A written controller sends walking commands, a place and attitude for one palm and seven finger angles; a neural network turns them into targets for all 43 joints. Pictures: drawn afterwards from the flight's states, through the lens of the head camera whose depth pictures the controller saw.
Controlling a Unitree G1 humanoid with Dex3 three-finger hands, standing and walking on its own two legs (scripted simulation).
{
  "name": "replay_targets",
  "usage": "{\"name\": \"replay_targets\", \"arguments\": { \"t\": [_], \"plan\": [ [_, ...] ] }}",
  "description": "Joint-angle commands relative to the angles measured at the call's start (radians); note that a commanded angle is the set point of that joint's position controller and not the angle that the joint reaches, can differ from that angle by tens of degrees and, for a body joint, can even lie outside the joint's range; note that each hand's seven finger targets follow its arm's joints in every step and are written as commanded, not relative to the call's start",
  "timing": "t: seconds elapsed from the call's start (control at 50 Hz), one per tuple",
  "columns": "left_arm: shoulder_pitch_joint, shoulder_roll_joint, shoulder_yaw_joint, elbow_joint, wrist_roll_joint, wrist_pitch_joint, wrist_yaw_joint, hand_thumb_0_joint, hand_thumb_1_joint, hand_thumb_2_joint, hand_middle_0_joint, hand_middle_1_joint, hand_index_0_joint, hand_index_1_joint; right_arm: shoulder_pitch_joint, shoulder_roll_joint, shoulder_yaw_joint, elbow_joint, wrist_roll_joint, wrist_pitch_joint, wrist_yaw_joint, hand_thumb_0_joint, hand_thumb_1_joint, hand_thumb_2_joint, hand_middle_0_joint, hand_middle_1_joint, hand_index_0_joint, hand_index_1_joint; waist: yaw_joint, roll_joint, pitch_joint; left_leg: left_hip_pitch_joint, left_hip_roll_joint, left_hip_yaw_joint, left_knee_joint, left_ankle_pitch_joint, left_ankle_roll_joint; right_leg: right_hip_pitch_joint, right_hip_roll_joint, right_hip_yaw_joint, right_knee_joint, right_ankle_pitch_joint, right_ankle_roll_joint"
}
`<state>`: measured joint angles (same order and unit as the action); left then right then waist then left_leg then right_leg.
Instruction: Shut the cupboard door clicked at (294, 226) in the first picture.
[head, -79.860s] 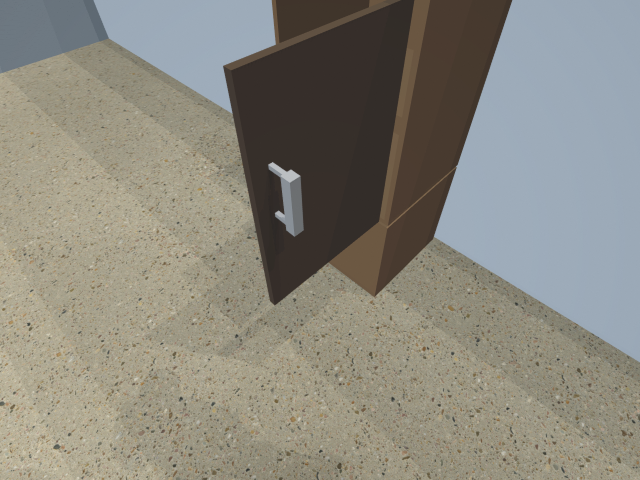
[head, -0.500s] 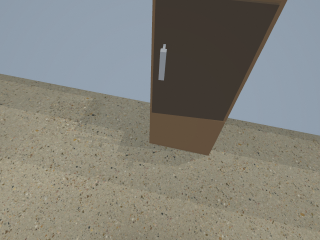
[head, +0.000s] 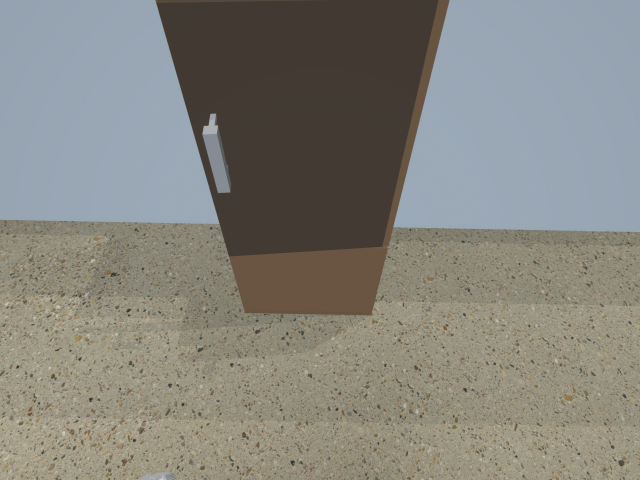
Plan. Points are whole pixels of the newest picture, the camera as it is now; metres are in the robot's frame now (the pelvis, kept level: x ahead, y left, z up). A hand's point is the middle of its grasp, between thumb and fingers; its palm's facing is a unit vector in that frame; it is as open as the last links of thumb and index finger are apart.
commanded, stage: take the last steps up to it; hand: left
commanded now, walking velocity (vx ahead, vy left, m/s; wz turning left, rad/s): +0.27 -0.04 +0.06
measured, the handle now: (218, 153) +0.65 +0.19 +0.02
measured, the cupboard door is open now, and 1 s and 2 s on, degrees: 6 6 6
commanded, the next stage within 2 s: come to a stop and stand still in 0.34 s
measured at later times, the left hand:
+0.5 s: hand out of the picture +0.13 +0.14 -0.18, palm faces +0.09 -0.99 -0.12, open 7.4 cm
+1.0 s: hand (219, 424) +0.23 +0.15 -0.16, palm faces +0.10 -0.96 -0.24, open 7.4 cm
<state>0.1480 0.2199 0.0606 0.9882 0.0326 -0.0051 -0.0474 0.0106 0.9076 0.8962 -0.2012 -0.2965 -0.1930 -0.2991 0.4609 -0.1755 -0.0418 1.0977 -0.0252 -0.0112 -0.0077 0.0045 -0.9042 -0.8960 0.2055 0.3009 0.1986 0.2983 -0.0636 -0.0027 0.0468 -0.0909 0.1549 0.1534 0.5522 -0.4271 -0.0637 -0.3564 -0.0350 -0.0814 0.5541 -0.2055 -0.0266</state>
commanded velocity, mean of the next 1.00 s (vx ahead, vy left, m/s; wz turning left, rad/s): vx -0.02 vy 0.02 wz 0.01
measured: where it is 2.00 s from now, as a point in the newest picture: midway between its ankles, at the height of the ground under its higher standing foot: outside the picture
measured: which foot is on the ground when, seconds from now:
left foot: up 0.00-0.36, down 0.38-0.74, up 0.76-1.00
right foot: down 0.00-0.40, up 0.42-0.66, down 0.68-1.00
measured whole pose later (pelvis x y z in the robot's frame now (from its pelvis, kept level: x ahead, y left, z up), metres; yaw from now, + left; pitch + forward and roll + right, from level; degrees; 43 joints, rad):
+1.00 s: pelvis +0.18 -0.05 +0.01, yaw +4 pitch +0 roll +1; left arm 0.15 0.20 0.05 0.99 0.03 0.03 0.04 0.01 0.90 0.90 -0.21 -0.30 -0.20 -0.30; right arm 0.14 -0.21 -0.05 1.00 0.00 0.05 -0.01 0.00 -0.91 -0.90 0.20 0.30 0.19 0.30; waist 0.01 -0.04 0.10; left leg -0.28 -0.01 0.03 0.67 -0.40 -0.05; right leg -0.30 -0.07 -0.02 0.53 -0.23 0.02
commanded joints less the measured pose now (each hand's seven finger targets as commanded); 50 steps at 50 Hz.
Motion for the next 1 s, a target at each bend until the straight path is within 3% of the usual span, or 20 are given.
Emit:
{"name": "replay_targets", "arguments": {
  "t": [0.0, 0.1, 0.18, 0.26, 0.32, 0.34, 0.36, 0.38, 0.4, 0.42, 0.48, 0.52, 0.56, 0.62, 0.66, 0.72, 0.78, 0.9, 0.96, 0.98],
  "plan": [
    [0.306, 0.224, 0.048, 0.060, -0.021, -0.031, 0.043, 0.000, 0.900, 0.900, -0.200, -0.300, -0.200, -0.300, -0.143, -0.096, -0.015, -0.128, 0.013, -0.027, 0.001, 0.000, -0.900, -0.900, 0.200, 0.300, 0.200, 0.300, 0.169, -0.178, -0.054, -0.561, -0.067, -0.113, 0.604, -0.141, 0.078, 0.423, -0.355, 0.458, -0.373, -0.199, -0.182],
    [0.096, 0.048, -0.003, 0.021, -0.015, -0.050, 0.055, 0.000, 0.900, 0.900, -0.200, -0.300, -0.200, -0.300, -0.090, -0.043, -0.015, -0.066, -0.006, 0.001, 0.006, 0.000, -0.900, -0.900, 0.200, 0.300, 0.200, 0.300, 0.029, -0.093, 0.024, -0.417, -0.018, -0.110, 0.511, 0.094, 0.046, 0.138, -0.220, 0.147, -0.384, 0.063, -0.147],
    [0.129, 0.048, -0.003, 0.044, -0.013, -0.065, 0.057, 0.000, 0.900, 0.900, -0.200, -0.300, -0.200, -0.300, -0.120, -0.018, -0.010, -0.083, -0.005, 0.002, 0.014, 0.000, -0.900, -0.900, 0.200, 0.300, 0.200, 0.300, 0.031, -0.094, 0.002, -0.408, -0.041, -0.075, 0.326, 0.149, 0.035, 0.200, -0.206, 0.094, -0.371, 0.211, -0.167],
    [0.164, 0.069, -0.002, 0.074, -0.012, -0.068, 0.060, 0.000, 0.900, 0.900, -0.200, -0.300, -0.200, -0.300, -0.210, -0.025, -0.003, -0.117, 0.000, -0.016, 0.018, 0.000, -0.900, -0.900, 0.200, 0.300, 0.200, 0.300, 0.053, -0.076, 0.005, -0.356, -0.059, -0.068, 0.133, 0.154, 0.047, 0.257, -0.236, 0.129, -0.323, 0.287, -0.177],
    [0.159, 0.071, -0.001, 0.087, -0.016, -0.058, 0.060, 0.000, 0.900, 0.900, -0.200, -0.300, -0.200, -0.300, -0.146, -0.048, -0.004, -0.086, -0.003, -0.030, 0.012, 0.000, -0.900, -0.900, 0.200, 0.300, 0.200, 0.300, 0.014, -0.045, -0.008, -0.157, -0.102, -0.036, -0.027, 0.284, 0.059, 0.203, -0.185, 0.092, -0.199, 0.256, -0.128],
    [0.166, 0.052, -0.004, 0.085, -0.022, -0.055, 0.058, 0.000, 0.900, 0.900, -0.200, -0.300, -0.200, -0.300, -0.087, -0.077, -0.007, -0.066, -0.006, -0.039, 0.007, 0.000, -0.900, -0.900, 0.200, 0.300, 0.200, 0.300, -0.003, 0.026, -0.040, -0.036, -0.088, -0.086, -0.067, 0.380, 0.078, 0.146, -0.134, 0.051, -0.079, 0.259, -0.096],
    [0.198, 0.018, -0.010, 0.076, -0.025, -0.051, 0.059, 0.000, 0.900, 0.900, -0.200, -0.300, -0.200, -0.300, -0.013, -0.144, -0.017, -0.049, -0.015, -0.046, -0.003, 0.000, -0.900, -0.900, 0.200, 0.300, 0.200, 0.300, -0.020, 0.167, -0.079, 0.094, 0.062, -0.281, -0.118, 0.472, 0.152, 0.019, -0.049, 0.001, 0.104, 0.091, -0.049],
    [0.200, -0.005, -0.019, 0.055, -0.031, -0.051, 0.057, 0.000, 0.900, 0.900, -0.200, -0.300, -0.200, -0.300, 0.046, -0.207, -0.030, -0.043, -0.017, -0.040, -0.013, 0.000, -0.900, -0.900, 0.200, 0.300, 0.200, 0.300, -0.030, 0.296, -0.112, 0.182, 0.250, -0.506, -0.216, 0.574, 0.264, -0.123, 0.036, -0.050, 0.334, -0.330, -0.016],
    [0.158, 0.020, -0.021, 0.038, -0.018, -0.047, 0.059, 0.000, 0.900, 0.900, -0.200, -0.300, -0.200, -0.300, 0.025, -0.204, -0.025, -0.050, -0.012, -0.028, -0.023, 0.000, -0.900, -0.900, 0.200, 0.300, 0.200, 0.300, -0.025, 0.203, -0.077, 0.128, 0.273, -0.534, -0.255, 0.518, 0.311, -0.158, 0.026, 0.032, 0.473, -0.406, -0.023],
    [0.139, 0.017, -0.019, 0.043, -0.014, -0.037, 0.062, 0.000, 0.900, 0.900, -0.200, -0.300, -0.200, -0.300, -0.023, -0.178, -0.014, -0.059, -0.008, -0.030, -0.030, 0.000, -0.900, -0.900, 0.200, 0.300, 0.200, 0.300, -0.001, 0.251, -0.033, 0.060, 0.248, -0.487, -0.265, 0.567, 0.297, -0.187, -0.013, 0.069, 0.535, -0.359, -0.017],
    [0.172, -0.025, -0.025, 0.073, -0.023, -0.009, 0.066, 0.000, 0.900, 0.900, -0.200, -0.300, -0.200, -0.300, -0.196, -0.091, 0.026, -0.094, 0.001, -0.033, -0.046, 0.000, -0.900, -0.900, 0.200, 0.300, 0.200, 0.300, 0.078, 0.112, -0.011, -0.104, 0.149, -0.248, -0.238, 0.872, 0.228, -0.001, -0.051, 0.104, 0.333, -0.250, 0.030],
    [0.190, -0.031, -0.026, 0.077, -0.023, 0.008, 0.072, 0.000, 0.900, 0.900, -0.200, -0.300, -0.200, -0.300, -0.228, -0.104, 0.014, -0.096, 0.004, -0.026, -0.052, 0.000, -0.900, -0.900, 0.200, 0.300, 0.200, 0.300, 0.083, 0.086, -0.046, -0.081, 0.130, -0.190, -0.204, 0.928, 0.212, 0.073, -0.028, 0.067, 0.167, -0.203, 0.040],
    [0.220, -0.007, -0.018, 0.079, -0.018, 0.023, 0.074, 0.000, 0.900, 0.900, -0.200, -0.300, -0.200, -0.300, -0.248, -0.138, -0.001, -0.094, 0.012, -0.008, -0.050, 0.000, -0.900, -0.900, 0.200, 0.300, 0.200, 0.300, 0.089, 0.098, -0.098, -0.055, 0.118, -0.180, -0.176, 0.815, 0.203, 0.116, -0.015, 0.047, 0.076, -0.111, 0.043],
    [0.221, 0.038, -0.003, 0.059, -0.006, 0.031, 0.075, 0.000, 0.900, 0.900, -0.200, -0.300, -0.200, -0.300, -0.276, -0.148, -0.019, -0.102, 0.017, 0.018, -0.042, 0.000, -0.900, -0.900, 0.200, 0.300, 0.200, 0.300, 0.100, 0.097, -0.049, -0.156, 0.064, -0.165, -0.142, 0.575, 0.151, 0.150, -0.011, 0.078, -0.004, 0.115, 0.023],
    [0.191, 0.086, 0.006, 0.027, 0.002, 0.030, 0.075, 0.000, 0.900, 0.900, -0.200, -0.300, -0.200, -0.300, -0.273, -0.135, -0.031, -0.114, 0.017, 0.033, -0.034, 0.000, -0.900, -0.900, 0.200, 0.300, 0.200, 0.300, 0.091, 0.040, -0.037, -0.175, -0.015, -0.125, -0.069, 0.404, 0.101, 0.117, -0.077, 0.160, -0.039, 0.315, -0.014],
    [0.130, 0.161, 0.015, 0.012, 0.000, 0.019, 0.075, 0.000, 0.900, 0.900, -0.200, -0.300, -0.200, -0.300, -0.217, -0.065, -0.030, -0.113, 0.020, 0.056, -0.019, 0.000, -0.900, -0.900, 0.200, 0.300, 0.200, 0.300, 0.061, -0.172, -0.047, -0.171, -0.157, -0.056, 0.179, 0.040, 0.041, 0.082, -0.285, 0.341, -0.189, 0.472, -0.141],
    [0.151, 0.153, 0.022, 0.015, 0.000, 0.011, 0.097, 0.000, 0.900, 0.900, -0.200, -0.300, -0.200, -0.300, -0.263, -0.085, -0.028, -0.133, 0.020, 0.054, -0.024, 0.000, -0.900, -0.900, 0.200, 0.300, 0.200, 0.300, 0.107, -0.197, -0.104, -0.341, -0.153, -0.151, 0.408, -0.165, 0.034, 0.282, -0.331, 0.348, -0.125, 0.892, -0.217],
    [0.094, 0.170, 0.036, -0.024, 0.002, 0.021, 0.100, 0.000, 0.900, 0.900, -0.200, -0.300, -0.200, -0.300, -0.273, -0.085, -0.020, -0.148, 0.024, 0.056, -0.012, 0.000, -0.900, -0.900, 0.200, 0.300, 0.200, 0.300, 0.102, -0.202, -0.126, -0.290, -0.154, -0.148, 0.246, -0.064, 0.013, 0.299, -0.278, 0.257, -0.112, 0.741, -0.175],
    [0.059, 0.161, 0.034, -0.028, -0.006, 0.024, 0.097, 0.000, 0.900, 0.900, -0.200, -0.300, -0.200, -0.300, -0.186, -0.079, -0.016, -0.116, 0.022, 0.042, -0.010, 0.000, -0.900, -0.900, 0.200, 0.300, 0.200, 0.300, 0.058, -0.169, -0.157, -0.105, -0.159, -0.109, -0.107, 0.200, 0.015, 0.244, -0.215, 0.210, -0.043, 0.526, -0.092],
    [0.065, 0.131, 0.025, -0.030, -0.015, 0.026, 0.094, 0.000, 0.900, 0.900, -0.200, -0.300, -0.200, -0.300, -0.177, -0.110, -0.016, -0.110, 0.017, 0.033, -0.010, 0.000, -0.900, -0.900, 0.200, 0.300, 0.200, 0.300, 0.058, -0.092, -0.160, -0.003, -0.112, -0.136, -0.188, 0.333, 0.025, 0.165, -0.165, 0.183, 0.000, 0.366, -0.048]
  ]
}}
